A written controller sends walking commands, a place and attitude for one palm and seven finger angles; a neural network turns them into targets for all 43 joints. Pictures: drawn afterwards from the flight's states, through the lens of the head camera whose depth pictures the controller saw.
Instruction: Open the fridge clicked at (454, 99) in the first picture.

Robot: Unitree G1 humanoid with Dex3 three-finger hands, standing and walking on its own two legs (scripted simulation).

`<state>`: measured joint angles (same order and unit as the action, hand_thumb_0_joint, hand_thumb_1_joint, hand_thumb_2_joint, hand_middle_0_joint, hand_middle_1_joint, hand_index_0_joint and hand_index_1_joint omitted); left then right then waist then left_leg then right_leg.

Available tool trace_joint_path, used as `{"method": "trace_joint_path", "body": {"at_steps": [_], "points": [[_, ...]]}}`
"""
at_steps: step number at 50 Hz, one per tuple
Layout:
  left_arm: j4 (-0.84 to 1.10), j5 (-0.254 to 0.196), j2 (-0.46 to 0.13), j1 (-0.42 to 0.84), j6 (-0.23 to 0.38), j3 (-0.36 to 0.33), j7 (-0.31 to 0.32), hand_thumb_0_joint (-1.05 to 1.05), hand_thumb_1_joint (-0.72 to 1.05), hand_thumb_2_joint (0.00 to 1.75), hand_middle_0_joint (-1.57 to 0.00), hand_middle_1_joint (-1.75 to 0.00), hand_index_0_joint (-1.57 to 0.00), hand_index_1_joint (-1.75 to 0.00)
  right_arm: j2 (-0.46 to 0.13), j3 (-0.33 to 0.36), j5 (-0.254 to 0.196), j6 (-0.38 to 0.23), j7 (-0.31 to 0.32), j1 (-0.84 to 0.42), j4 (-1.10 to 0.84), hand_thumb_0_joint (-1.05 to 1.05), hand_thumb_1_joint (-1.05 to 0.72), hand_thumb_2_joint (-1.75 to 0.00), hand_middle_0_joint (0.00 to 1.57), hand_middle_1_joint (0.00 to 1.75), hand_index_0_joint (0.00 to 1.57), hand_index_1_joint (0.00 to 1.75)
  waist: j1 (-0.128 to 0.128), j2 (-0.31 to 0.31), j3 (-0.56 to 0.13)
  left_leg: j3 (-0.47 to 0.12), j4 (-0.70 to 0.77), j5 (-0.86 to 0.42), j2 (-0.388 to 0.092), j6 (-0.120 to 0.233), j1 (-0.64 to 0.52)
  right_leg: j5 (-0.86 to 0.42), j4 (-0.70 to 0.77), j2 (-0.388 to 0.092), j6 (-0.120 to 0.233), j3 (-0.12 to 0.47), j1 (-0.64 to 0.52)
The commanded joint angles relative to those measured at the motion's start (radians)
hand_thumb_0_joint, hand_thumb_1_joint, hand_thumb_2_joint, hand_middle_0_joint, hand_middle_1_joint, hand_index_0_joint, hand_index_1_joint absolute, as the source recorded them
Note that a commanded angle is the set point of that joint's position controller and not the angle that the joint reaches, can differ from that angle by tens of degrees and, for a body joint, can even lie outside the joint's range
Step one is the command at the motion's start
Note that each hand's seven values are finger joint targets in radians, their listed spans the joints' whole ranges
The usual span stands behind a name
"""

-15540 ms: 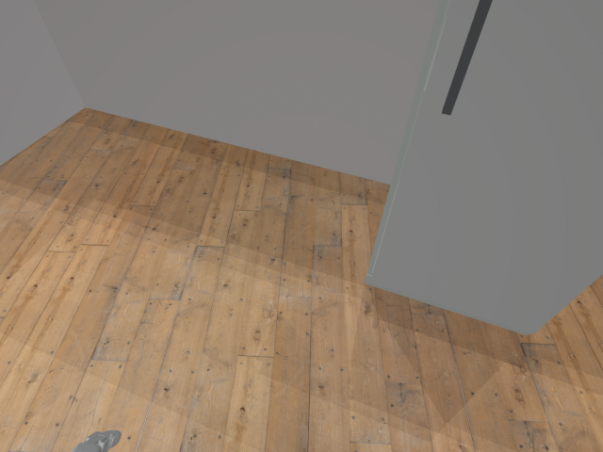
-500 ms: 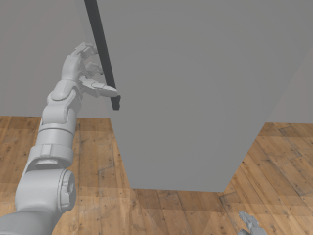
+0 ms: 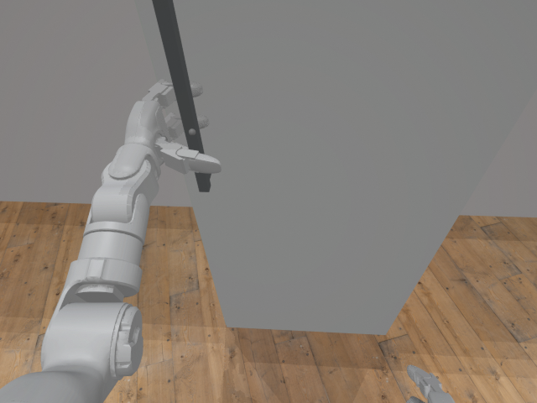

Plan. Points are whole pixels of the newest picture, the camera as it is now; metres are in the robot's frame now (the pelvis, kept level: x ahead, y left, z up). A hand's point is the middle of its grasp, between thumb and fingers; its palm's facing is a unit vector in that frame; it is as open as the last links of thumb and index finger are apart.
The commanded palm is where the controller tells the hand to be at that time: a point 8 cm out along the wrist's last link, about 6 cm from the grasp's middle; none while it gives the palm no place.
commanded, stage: slide the fingers in behind the handle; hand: left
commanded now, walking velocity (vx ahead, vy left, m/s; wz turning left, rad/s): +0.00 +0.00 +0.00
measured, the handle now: (184, 78) +0.48 +0.15 +0.26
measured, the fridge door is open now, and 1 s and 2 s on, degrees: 0 0 0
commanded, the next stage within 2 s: grip the handle and tug to test in 0.56 s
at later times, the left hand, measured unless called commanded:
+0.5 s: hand (194, 131) +0.43 +0.13 +0.21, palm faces +0.00 -1.00 +0.00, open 14.0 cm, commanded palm +0.41 +0.18 +0.21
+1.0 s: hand (200, 128) +0.44 +0.13 +0.21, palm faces +0.00 -1.00 +0.00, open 11.0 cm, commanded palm +0.42 +0.18 +0.21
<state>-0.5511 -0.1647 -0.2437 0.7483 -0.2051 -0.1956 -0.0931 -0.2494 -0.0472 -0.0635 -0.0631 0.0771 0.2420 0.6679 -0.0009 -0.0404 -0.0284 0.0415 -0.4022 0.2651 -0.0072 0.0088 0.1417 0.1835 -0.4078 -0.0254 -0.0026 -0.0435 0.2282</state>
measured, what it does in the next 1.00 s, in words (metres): stands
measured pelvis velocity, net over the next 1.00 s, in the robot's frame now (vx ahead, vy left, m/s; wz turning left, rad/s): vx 0.00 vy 0.00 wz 0.01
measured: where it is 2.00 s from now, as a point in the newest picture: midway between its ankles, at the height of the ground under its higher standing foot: outside the picture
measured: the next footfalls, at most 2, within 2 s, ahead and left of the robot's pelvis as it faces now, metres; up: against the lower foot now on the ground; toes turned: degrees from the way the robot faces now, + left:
none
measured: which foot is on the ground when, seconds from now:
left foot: down 0.00-1.00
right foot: down 0.00-1.00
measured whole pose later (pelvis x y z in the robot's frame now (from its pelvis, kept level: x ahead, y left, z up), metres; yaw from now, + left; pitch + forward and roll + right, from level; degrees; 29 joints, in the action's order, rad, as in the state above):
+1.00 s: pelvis +0.00 +0.00 +0.00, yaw +1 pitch +1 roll +0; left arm -0.72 -0.15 -0.24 0.86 -0.15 -0.19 -0.07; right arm -0.24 -0.06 -0.06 -0.07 0.08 0.25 0.69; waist 0.01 -0.03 -0.03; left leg 0.03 -0.42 0.26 0.00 0.01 0.18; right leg 0.18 -0.42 -0.03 0.00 -0.05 0.26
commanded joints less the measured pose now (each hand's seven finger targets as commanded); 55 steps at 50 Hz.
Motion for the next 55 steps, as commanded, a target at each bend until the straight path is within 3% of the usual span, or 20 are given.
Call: {"method": "trace_joint_path", "body": {"at_steps": [1,3,6,10,13,16,18,21,25,27,31,33,36,42,43,46,48,50,54,55], "points": [[0.218,-0.003,-0.144,0.529,0.052,-0.013,0.019,0.0,-0.5,0.3,-0.3,-1.2,-0.3,-1.2,-0.107,0.033,0.003,-0.047,0.006,-0.09,-0.138,0.0,-0.9,-0.9,0.2,0.3,0.2,0.3,0.007,0.044,-0.295,-0.026,0.032,-0.295,0.003,0.013,-0.052,-0.263,0.012,0.026,0.035,-0.002,-0.132],[0.177,0.008,-0.196,0.514,0.047,-0.054,0.036,0.0,-0.5,0.3,-0.3,-1.2,-0.3,-1.2,-0.114,0.033,0.006,-0.036,0.011,-0.086,-0.134,0.0,-0.9,-0.9,0.2,0.3,0.2,0.3,0.0,0.088,-0.282,-0.03,0.04,-0.273,0.003,0.015,-0.031,-0.235,0.021,0.026,0.032,-0.003,-0.142],[0.19,0.013,-0.152,0.57,0.055,-0.015,0.044,0.0,-0.5,0.3,-0.3,-1.2,-0.3,-1.2,-0.103,0.028,0.007,-0.037,0.011,-0.089,-0.138,0.0,-0.9,-0.9,0.2,0.3,0.2,0.3,0.009,0.049,-0.289,-0.027,0.039,-0.267,0.004,0.016,-0.039,-0.238,0.019,0.022,0.035,0.004,-0.137],[0.171,0.015,-0.207,0.563,0.073,-0.06,0.042,0.0,-0.5,0.3,-0.3,-1.2,-0.3,-1.2,-0.106,0.028,0.008,-0.031,0.014,-0.084,-0.141,0.0,-0.9,-0.9,0.2,0.3,0.2,0.3,0.003,0.077,-0.312,-0.022,0.039,-0.281,0.003,0.018,-0.03,-0.264,0.018,0.021,0.034,0.008,-0.168],[0.149,0.015,-0.2,0.524,0.082,-0.057,0.03,0.0,-0.5,0.3,-0.3,-1.2,-0.3,-1.2,-0.108,0.03,0.007,-0.031,0.013,-0.082,-0.147,0.0,-0.9,-0.9,0.2,0.3,0.2,0.3,-0.004,0.068,-0.31,-0.018,0.038,-0.289,0.004,0.02,-0.03,-0.275,0.017,0.022,0.035,0.006,-0.174],[0.128,0.013,-0.195,0.545,0.076,-0.044,0.016,0.0,-0.5,0.3,-0.3,-1.2,-0.3,-1.2,-0.11,0.031,0.002,-0.031,0.016,-0.074,-0.14,0.0,-0.9,-0.9,0.2,0.3,0.2,0.3,0.012,0.076,-0.278,-0.017,0.039,-0.267,0.002,0.023,-0.016,-0.262,0.024,0.022,0.033,0.007,-0.154],[0.149,0.011,-0.203,0.557,0.082,-0.047,0.011,0.0,-0.5,0.3,-0.3,-1.2,-0.3,-1.2,-0.112,0.035,0.0,-0.034,0.016,-0.076,-0.146,0.0,-0.9,-0.9,0.2,0.3,0.2,0.3,0.009,0.043,-0.299,-0.018,0.034,-0.269,0.005,0.022,-0.034,-0.252,0.025,0.023,0.035,0.007,-0.153],[0.155,-0.003,-0.14,0.613,0.087,0.006,0.005,0.0,-0.5,0.3,-0.3,-1.2,-0.3,-1.2,-0.108,0.034,0.0,-0.047,0.017,-0.066,-0.136,0.0,-0.9,-0.9,0.2,0.3,0.2,0.3,0.032,0.05,-0.299,-0.028,0.029,-0.256,0.003,0.021,-0.047,-0.237,0.025,0.027,0.034,0.004,-0.12],[0.128,0.001,-0.181,0.605,0.096,-0.027,0.016,0.0,-0.5,0.3,-0.3,-1.2,-0.3,-1.2,-0.112,0.036,0.002,-0.053,0.017,-0.055,-0.123,0.0,-0.9,-0.9,0.2,0.3,0.2,0.3,0.024,0.055,-0.301,-0.03,0.03,-0.257,0.003,0.021,-0.035,-0.23,0.023,0.027,0.034,0.003,-0.124],[0.121,0.006,-0.146,0.62,0.095,0.007,0.018,0.0,-0.5,0.3,-0.3,-1.2,-0.3,-1.2,-0.112,0.035,0.002,-0.054,0.015,-0.052,-0.121,0.0,-0.9,-0.9,0.2,0.3,0.2,0.3,0.031,0.051,-0.295,-0.029,0.031,-0.256,0.004,0.02,-0.03,-0.231,0.019,0.026,0.033,0.001,-0.118],[0.112,0.008,-0.187,0.621,0.104,-0.031,0.02,0.0,-0.5,0.3,-0.3,-1.2,-0.3,-1.2,-0.115,0.038,0.005,-0.058,0.014,-0.047,-0.118,0.0,-0.9,-0.9,0.2,0.3,0.2,0.3,0.021,0.052,-0.317,-0.028,0.028,-0.255,0.007,0.023,-0.029,-0.235,0.019,0.025,0.034,0.006,-0.132],[0.09,0.007,-0.159,0.609,0.107,-0.007,0.013,0.0,-0.5,0.3,-0.3,-1.2,-0.3,-1.2,-0.115,0.037,0.004,-0.057,0.014,-0.048,-0.119,0.0,-0.9,-0.9,0.2,0.3,0.2,0.3,0.025,0.054,-0.298,-0.031,0.03,-0.257,0.005,0.021,-0.032,-0.227,0.021,0.025,0.034,0.0,-0.121],[0.122,0.005,-0.149,0.64,0.119,0.002,0.011,0.0,-0.36,0.36,-0.32,-1.22,-0.32,-1.22,-0.111,0.037,0.004,-0.065,0.012,-0.048,-0.12,0.0,-0.9,-0.9,0.2,0.3,0.2,0.3,0.028,0.03,-0.317,-0.03,0.024,-0.259,0.006,0.021,-0.045,-0.233,0.014,0.026,0.036,0.003,-0.114],[0.082,0.0,-0.128,0.637,0.112,0.011,0.018,0.0,-0.08,0.48,-0.35,-1.26,-0.35,-1.26,-0.111,0.033,0.004,-0.065,0.009,-0.049,-0.114,0.0,-0.9,-0.9,0.2,0.3,0.2,0.3,0.03,0.063,-0.288,-0.035,0.026,-0.242,0.003,0.019,-0.025,-0.22,0.013,0.027,0.034,-0.001,-0.1],[0.046,0.008,-0.184,0.617,0.11,-0.035,0.027,0.0,-0.03,0.5,-0.35,-1.27,-0.35,-1.27,-0.117,0.034,0.005,-0.06,0.012,-0.045,-0.11,0.0,-0.9,-0.9,0.2,0.3,0.2,0.3,0.022,0.075,-0.276,-0.039,0.03,-0.232,0.003,0.019,-0.014,-0.2,0.018,0.027,0.034,-0.001,-0.104],[0.033,0.014,-0.171,0.644,0.108,-0.021,0.034,0.0,0.11,0.56,-0.36,-1.29,-0.36,-1.29,-0.112,0.031,0.006,-0.055,0.014,-0.045,-0.111,0.0,-0.9,-0.9,0.2,0.3,0.2,0.3,0.03,0.092,-0.273,-0.031,0.03,-0.212,0.004,0.025,0.005,-0.195,0.019,0.023,0.029,0.004,-0.106],[0.01,0.025,-0.21,0.636,0.113,-0.047,0.033,0.0,0.2,0.6,-0.38,-1.3,-0.38,-1.3,-0.117,0.034,0.006,-0.051,0.016,-0.039,-0.111,0.0,-0.9,-0.9,0.2,0.3,0.2,0.3,0.026,0.081,-0.282,-0.032,0.029,-0.212,0.004,0.025,0.002,-0.186,0.019,0.023,0.031,0.006,-0.109],[0.031,0.021,-0.149,0.662,0.12,0.001,0.027,0.0,0.29,0.64,-0.38,-1.31,-0.38,-1.31,-0.106,0.031,0.005,-0.053,0.013,-0.041,-0.116,0.0,-0.9,-0.9,0.2,0.3,0.2,0.3,0.031,0.045,-0.277,-0.032,0.025,-0.22,0.004,0.022,-0.006,-0.197,0.015,0.021,0.034,0.006,-0.097],[0.023,0.018,-0.196,0.674,0.131,-0.031,0.026,0.0,0.48,0.72,-0.41,-1.34,-0.41,-1.34,-0.116,0.034,0.006,-0.054,0.015,-0.031,-0.114,0.0,-0.9,-0.9,0.2,0.3,0.2,0.3,0.033,0.083,-0.302,-0.032,0.024,-0.217,0.004,0.027,0.001,-0.204,0.015,0.02,0.03,0.008,-0.115],[0.032,0.017,-0.162,0.669,0.134,-0.007,0.019,0.0,0.53,0.74,-0.41,-1.35,-0.41,-1.35,-0.11,0.033,0.004,-0.056,0.014,-0.037,-0.12,0.0,-0.9,-0.9,0.2,0.3,0.2,0.3,0.032,0.072,-0.304,-0.03,0.022,-0.223,0.005,0.027,-0.007,-0.21,0.012,0.02,0.032,0.009,-0.113]]}}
